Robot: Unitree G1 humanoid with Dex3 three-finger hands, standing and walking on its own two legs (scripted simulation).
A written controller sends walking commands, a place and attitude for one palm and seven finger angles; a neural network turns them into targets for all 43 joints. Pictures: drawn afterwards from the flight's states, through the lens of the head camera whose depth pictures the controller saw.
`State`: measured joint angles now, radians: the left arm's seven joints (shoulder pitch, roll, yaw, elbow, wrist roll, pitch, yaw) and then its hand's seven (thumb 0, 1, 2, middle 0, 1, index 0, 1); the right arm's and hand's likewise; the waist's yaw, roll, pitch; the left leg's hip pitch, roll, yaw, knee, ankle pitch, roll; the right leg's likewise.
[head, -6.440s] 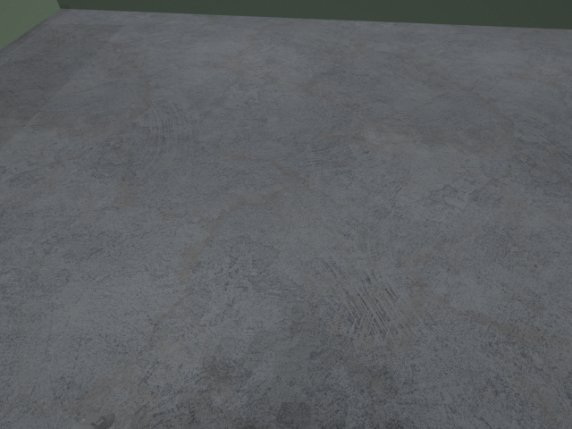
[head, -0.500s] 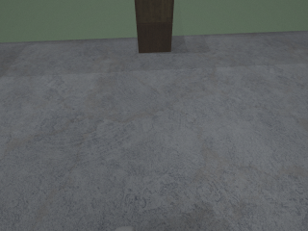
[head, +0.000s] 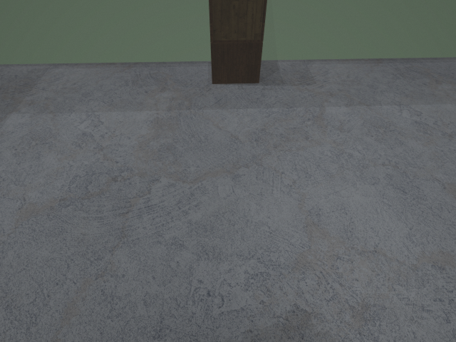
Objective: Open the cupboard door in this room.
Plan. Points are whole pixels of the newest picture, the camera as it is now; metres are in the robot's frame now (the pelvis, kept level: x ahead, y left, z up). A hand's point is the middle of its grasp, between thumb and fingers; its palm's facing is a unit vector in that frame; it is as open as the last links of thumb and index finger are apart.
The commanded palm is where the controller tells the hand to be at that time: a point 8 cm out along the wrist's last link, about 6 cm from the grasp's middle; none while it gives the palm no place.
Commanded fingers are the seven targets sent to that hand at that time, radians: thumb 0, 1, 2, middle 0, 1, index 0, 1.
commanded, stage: stand and wait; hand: left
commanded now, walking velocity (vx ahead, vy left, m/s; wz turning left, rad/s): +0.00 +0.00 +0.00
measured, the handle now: out of the picture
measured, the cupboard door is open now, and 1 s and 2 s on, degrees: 0 0 0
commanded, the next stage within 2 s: turn or walk to find it in 0.18 s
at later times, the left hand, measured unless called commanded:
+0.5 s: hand out of the picture -0.01 +0.17 -0.18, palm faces +0.11 -0.98 -0.19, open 7.4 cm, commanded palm none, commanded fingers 0.00 0.90 0.90 -0.20 -0.30 -0.20 -0.30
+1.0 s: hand out of the picture +0.05 +0.17 -0.14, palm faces +0.27 -0.91 -0.31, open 7.4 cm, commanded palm none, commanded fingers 0.00 0.90 0.90 -0.20 -0.30 -0.20 -0.30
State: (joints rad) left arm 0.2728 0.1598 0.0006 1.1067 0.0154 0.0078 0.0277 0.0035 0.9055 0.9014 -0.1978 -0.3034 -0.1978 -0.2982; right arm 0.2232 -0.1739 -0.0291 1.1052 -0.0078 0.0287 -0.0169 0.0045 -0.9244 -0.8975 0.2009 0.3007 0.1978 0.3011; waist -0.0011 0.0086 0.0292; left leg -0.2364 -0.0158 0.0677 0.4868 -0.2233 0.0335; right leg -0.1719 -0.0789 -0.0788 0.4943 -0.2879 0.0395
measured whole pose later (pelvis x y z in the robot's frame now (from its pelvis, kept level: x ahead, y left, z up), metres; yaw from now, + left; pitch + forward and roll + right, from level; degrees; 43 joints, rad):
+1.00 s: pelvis -0.01 -0.06 +0.00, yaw +17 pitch +0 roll +2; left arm 0.16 0.19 0.03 0.89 0.02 0.01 0.02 0.00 0.90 0.90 -0.20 -0.30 -0.20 -0.30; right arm 0.21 -0.27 -0.09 0.94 -0.03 0.07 0.00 0.01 -0.91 -0.90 0.20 0.30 0.20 0.30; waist -0.03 0.05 0.04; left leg -0.48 -0.08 -0.10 0.86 -0.40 -0.02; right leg -0.21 -0.02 -0.03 0.54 -0.33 -0.03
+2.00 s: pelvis +0.02 -0.06 +0.00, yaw +43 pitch -1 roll +2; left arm 0.16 0.17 0.01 0.88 0.02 0.00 0.02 0.00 0.90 0.90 -0.20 -0.30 -0.20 -0.30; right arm 0.25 -0.26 -0.09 0.98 -0.02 0.08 0.01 0.01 -0.91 -0.90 0.20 0.30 0.20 0.30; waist -0.04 0.06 0.07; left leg -0.45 -0.03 -0.04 1.11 -0.43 -0.04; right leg -0.24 -0.07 -0.13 0.55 -0.30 -0.02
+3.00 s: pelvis +0.01 -0.07 +0.00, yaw +69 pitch -1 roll +2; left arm 0.21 0.15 0.02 0.92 0.02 0.00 0.02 0.00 0.90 0.90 -0.20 -0.30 -0.20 -0.30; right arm 0.24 -0.26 -0.09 0.99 -0.02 0.08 0.01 0.01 -0.91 -0.90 0.20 0.30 0.20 0.30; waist -0.03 0.05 0.07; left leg -0.48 0.00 -0.03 1.15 -0.37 -0.06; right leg -0.20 -0.08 -0.16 0.50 -0.29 -0.02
